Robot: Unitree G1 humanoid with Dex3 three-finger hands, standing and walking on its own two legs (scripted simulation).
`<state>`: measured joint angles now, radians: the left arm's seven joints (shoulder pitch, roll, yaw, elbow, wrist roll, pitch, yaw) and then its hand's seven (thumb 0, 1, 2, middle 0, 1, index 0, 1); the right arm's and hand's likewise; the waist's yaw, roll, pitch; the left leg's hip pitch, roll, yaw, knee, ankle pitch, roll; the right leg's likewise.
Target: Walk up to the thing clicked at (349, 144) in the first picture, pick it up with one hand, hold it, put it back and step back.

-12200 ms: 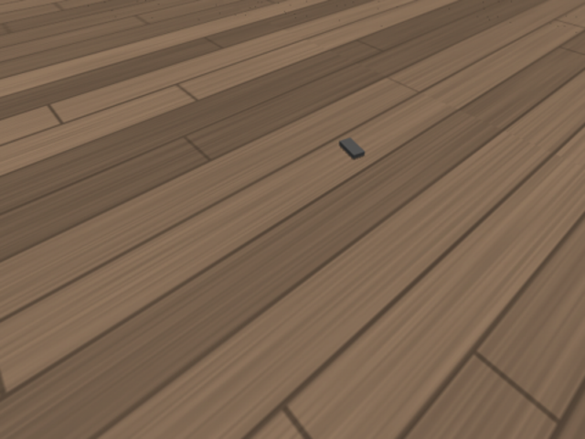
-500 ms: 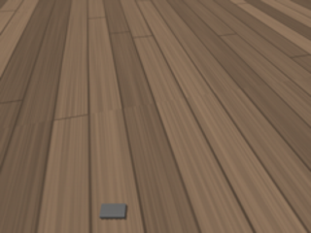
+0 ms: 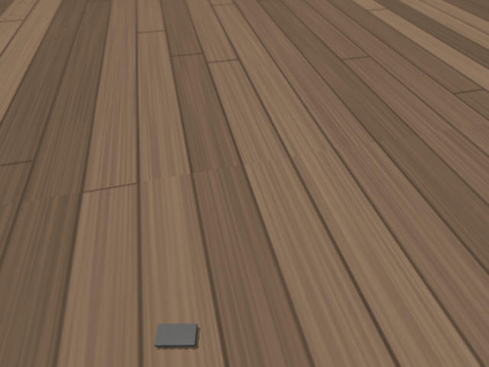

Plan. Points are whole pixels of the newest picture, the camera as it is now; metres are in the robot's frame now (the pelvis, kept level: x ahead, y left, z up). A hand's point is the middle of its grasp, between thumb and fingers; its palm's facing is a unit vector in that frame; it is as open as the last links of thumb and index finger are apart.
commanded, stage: stand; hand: left
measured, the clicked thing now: (176, 335) +0.39 +0.27 -0.77
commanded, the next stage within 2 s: walk up in 0.84 s
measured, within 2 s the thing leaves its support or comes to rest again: neither
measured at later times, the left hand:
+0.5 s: hand out of the picture +0.06 +0.25 -0.16, palm faces -0.02 -0.94 -0.34, open 7.4 cm
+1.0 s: hand out of the picture +0.06 +0.27 -0.16, palm faces +0.00 -0.92 -0.38, open 7.4 cm
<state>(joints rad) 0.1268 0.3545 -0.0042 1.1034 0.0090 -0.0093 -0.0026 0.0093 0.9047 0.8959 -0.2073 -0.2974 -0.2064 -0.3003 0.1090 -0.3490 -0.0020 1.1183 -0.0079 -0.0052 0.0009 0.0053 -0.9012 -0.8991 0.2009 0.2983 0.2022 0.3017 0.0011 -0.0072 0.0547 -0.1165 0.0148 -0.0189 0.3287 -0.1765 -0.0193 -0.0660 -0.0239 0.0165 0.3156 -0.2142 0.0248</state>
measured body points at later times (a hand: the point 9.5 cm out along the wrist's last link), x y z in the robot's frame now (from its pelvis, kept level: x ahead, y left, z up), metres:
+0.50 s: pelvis +0.00 +0.00 +0.00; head +0.01 +0.00 +0.45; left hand +0.06 +0.30 -0.13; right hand +0.07 -0.30 -0.13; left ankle +0.00 +0.13 -0.75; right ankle -0.03 -0.14 -0.75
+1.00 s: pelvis -0.02 +0.00 -0.01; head +0.01 +0.00 +0.44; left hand +0.06 +0.32 -0.13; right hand +0.07 -0.31 -0.14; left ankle +0.00 +0.13 -0.75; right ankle -0.03 -0.14 -0.75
